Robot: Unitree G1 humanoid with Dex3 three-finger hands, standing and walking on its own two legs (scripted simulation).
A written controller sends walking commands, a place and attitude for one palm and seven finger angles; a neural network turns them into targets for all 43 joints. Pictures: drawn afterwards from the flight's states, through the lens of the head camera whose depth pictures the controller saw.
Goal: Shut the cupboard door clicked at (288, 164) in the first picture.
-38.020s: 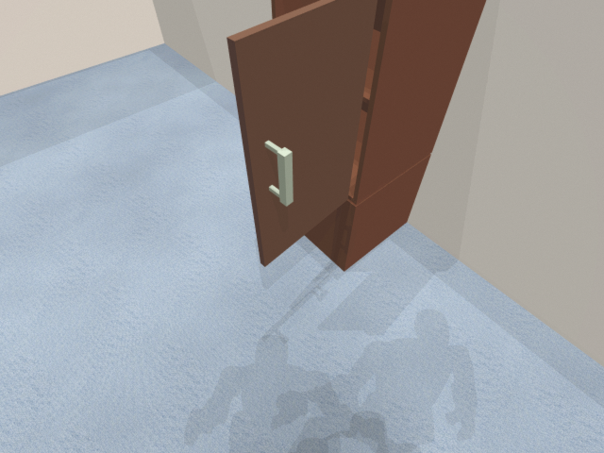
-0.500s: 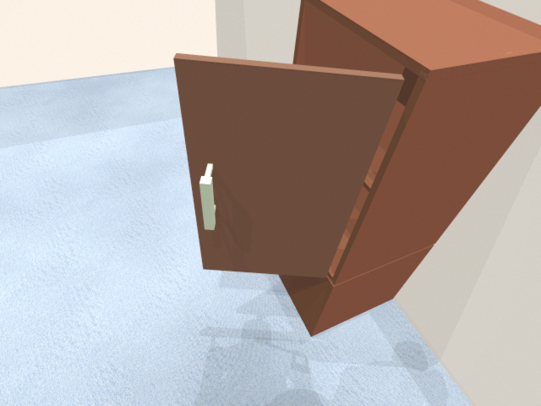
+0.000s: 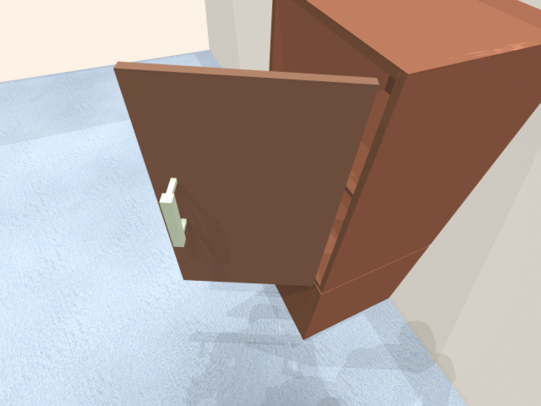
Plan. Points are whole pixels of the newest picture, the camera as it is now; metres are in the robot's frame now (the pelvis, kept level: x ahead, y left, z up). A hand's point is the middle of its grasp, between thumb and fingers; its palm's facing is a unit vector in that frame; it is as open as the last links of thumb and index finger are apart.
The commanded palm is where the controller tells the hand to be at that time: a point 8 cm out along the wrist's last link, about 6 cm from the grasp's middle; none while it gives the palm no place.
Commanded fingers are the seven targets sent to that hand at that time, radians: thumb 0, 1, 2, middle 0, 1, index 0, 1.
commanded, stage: come to a stop and stand still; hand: left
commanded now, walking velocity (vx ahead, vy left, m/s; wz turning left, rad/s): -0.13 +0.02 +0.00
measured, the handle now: (176, 213) +0.44 +0.20 -0.01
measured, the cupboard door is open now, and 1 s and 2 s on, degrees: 63 63 63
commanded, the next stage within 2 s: look again from close up in 1.32 s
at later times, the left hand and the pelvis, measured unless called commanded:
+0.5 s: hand out of the picture +0.01 +0.21 -0.16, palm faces +0.00 -0.97 -0.25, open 7.4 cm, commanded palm none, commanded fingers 0.00 0.90 0.90 -0.20 -0.30 -0.20 -0.30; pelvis +0.00 +0.02 +0.00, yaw -2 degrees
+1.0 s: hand out of the picture +0.04 +0.19 -0.16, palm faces -0.04 -0.98 -0.21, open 7.3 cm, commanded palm none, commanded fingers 0.00 0.90 0.90 -0.20 -0.30 -0.20 -0.30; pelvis +0.02 +0.01 +0.01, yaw -2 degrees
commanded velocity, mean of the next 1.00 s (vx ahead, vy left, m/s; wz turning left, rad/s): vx -0.01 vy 0.00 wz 0.00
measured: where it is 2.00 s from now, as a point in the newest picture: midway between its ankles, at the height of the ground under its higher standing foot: outside the picture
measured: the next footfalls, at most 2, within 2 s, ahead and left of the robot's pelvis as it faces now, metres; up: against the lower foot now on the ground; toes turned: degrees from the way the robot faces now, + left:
none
